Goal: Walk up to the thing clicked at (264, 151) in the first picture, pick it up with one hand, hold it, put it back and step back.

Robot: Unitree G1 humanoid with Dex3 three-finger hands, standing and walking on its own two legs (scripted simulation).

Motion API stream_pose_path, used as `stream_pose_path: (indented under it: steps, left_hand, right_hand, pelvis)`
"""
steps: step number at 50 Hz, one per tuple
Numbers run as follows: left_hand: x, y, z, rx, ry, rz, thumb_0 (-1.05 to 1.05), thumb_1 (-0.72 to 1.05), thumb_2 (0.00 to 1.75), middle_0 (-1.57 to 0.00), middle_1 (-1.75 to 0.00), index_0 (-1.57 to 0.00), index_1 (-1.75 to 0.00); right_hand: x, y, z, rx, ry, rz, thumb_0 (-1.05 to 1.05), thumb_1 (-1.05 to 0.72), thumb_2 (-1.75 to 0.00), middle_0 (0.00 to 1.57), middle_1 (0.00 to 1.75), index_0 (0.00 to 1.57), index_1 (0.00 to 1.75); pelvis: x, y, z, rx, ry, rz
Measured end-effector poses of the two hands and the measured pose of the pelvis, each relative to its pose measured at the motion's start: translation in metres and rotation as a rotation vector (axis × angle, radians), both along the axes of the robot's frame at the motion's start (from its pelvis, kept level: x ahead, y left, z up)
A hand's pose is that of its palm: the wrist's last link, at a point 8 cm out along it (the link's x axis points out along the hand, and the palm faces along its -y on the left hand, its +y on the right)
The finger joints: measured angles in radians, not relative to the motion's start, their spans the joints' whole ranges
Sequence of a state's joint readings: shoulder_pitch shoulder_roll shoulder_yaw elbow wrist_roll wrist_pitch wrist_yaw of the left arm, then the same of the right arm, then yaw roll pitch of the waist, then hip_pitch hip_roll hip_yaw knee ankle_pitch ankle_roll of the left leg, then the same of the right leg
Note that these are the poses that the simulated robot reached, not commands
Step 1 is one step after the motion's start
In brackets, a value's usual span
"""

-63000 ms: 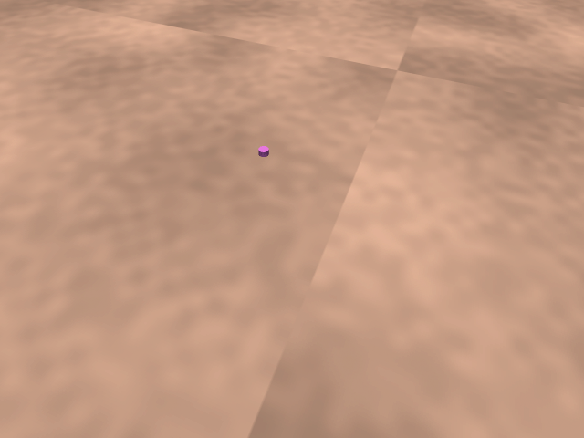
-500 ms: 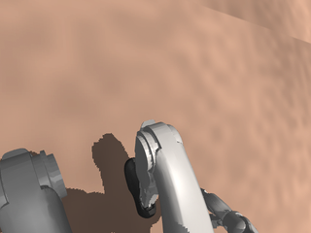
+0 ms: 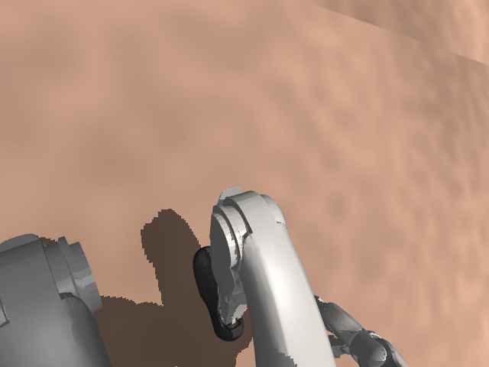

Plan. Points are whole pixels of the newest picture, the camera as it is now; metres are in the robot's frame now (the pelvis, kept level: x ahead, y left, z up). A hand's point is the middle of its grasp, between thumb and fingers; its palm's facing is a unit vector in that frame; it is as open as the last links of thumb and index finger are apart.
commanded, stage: open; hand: left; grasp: from above
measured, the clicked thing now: out of the picture +0.42 +0.39 -0.27
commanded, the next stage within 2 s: withdraw in 0.56 s
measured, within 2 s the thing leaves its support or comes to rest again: neither
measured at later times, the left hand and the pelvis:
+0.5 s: hand out of the picture +0.40 +0.38 -0.23, palm faces -0.42 -0.18 -0.89, open 13.9 cm; pelvis +0.00 +0.00 +0.00, yaw +0 degrees
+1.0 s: hand out of the picture +0.42 +0.41 -0.15, palm faces -0.28 -0.10 -0.96, open 14.0 cm; pelvis +0.00 +0.00 +0.01, yaw +2 degrees
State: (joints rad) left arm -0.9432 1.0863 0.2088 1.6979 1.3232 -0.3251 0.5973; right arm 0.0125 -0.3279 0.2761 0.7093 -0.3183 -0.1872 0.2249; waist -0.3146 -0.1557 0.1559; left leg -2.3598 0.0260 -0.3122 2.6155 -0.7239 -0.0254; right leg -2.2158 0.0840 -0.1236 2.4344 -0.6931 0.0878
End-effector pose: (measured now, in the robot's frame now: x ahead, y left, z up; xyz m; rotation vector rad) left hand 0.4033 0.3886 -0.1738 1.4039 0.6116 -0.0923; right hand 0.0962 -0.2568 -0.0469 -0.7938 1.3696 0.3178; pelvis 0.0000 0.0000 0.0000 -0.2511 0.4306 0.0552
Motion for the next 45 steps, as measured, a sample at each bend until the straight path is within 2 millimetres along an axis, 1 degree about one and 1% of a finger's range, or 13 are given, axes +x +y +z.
stream_pose_path:
  steps: [9, 18, 25, 37, 42, 45]
  left_hand:
    - [-0.004, -0.001, 0.001, -0.005, 0.006, -0.018, 0.0, -0.25, 0.75, -0.3, -0.81, -0.32, -0.79]
    - [-0.001, -0.001, 0.001, 0.0, -0.001, -0.023, 0.0, -0.42, 0.9, -0.15, -0.94, -0.17, -0.93]
    - [0.0, -0.003, -0.001, 0.002, 0.0, -0.025, 0.0, -0.48, 0.95, -0.1, -1.0, -0.11, -0.99]
    - [0.002, 0.001, 0.0, 0.007, 0.002, -0.009, 0.0, -0.49, 0.96, -0.08, -1.02, -0.09, -1.0]
    - [0.007, 0.007, 0.013, 0.024, -0.042, -0.011, 0.0, -0.48, 0.96, -0.08, -1.02, -0.1, -1.01]
    - [0.012, 0.013, 0.032, 0.041, -0.094, -0.01, 0.0, -0.49, 0.96, -0.08, -1.02, -0.1, -1.0]
  right_hand:
    - [-0.002, 0.0, 0.002, -0.005, -0.002, 0.003, 0.0, -0.89, -0.89, 0.2, 0.3, 0.21, 0.3]
    - [-0.002, 0.0, 0.003, -0.002, -0.009, 0.009, 0.0, -0.89, -0.89, 0.2, 0.3, 0.21, 0.3]
    - [-0.002, 0.003, 0.002, 0.009, -0.005, 0.014, 0.0, -0.89, -0.89, 0.2, 0.3, 0.21, 0.3]
    - [-0.003, 0.001, 0.001, 0.018, 0.002, 0.012, 0.0, -0.89, -0.89, 0.2, 0.3, 0.21, 0.3]
    - [-0.002, 0.0, 0.001, 0.019, 0.005, -0.002, 0.0, -0.89, -0.89, 0.2, 0.3, 0.21, 0.3]
    - [0.001, 0.0, 0.0, 0.03, -0.003, -0.024, 0.01, -0.9, -0.89, 0.2, 0.3, 0.21, 0.3]
  pelvis:
    - [-0.002, 0.0, 0.001, -0.001, -0.008, 0.001]
    - [-0.002, 0.001, -0.001, -0.001, -0.011, 0.0]
    - [-0.002, 0.001, 0.0, -0.003, -0.008, 0.0]
    - [-0.001, 0.0, 0.0, 0.0, -0.006, 0.001]
    - [0.0, -0.001, 0.002, 0.002, 0.004, 0.004]
    - [0.001, -0.001, 0.004, 0.003, 0.02, 0.007]
